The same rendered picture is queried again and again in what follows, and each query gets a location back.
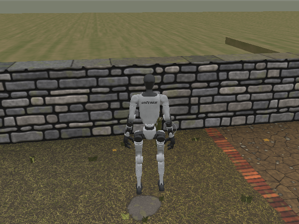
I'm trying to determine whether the humanoid robot torso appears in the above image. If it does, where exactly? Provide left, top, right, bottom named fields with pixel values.
left=138, top=93, right=160, bottom=140

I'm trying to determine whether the robot right upper arm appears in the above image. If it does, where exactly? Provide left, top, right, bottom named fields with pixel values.
left=159, top=94, right=170, bottom=121

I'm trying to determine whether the left robot hand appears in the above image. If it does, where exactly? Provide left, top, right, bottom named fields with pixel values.
left=123, top=136, right=134, bottom=149

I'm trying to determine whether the robot left forearm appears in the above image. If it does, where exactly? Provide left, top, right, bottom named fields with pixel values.
left=124, top=114, right=133, bottom=137

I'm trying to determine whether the robot left upper arm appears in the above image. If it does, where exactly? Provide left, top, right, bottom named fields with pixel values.
left=129, top=94, right=140, bottom=120

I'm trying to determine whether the right robot hand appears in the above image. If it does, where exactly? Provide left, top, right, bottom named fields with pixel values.
left=164, top=137, right=175, bottom=150

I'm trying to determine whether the robot right forearm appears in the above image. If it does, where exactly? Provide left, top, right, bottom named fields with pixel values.
left=165, top=115, right=174, bottom=138

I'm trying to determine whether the left robot shin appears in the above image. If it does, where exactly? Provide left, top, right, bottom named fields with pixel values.
left=135, top=156, right=142, bottom=188

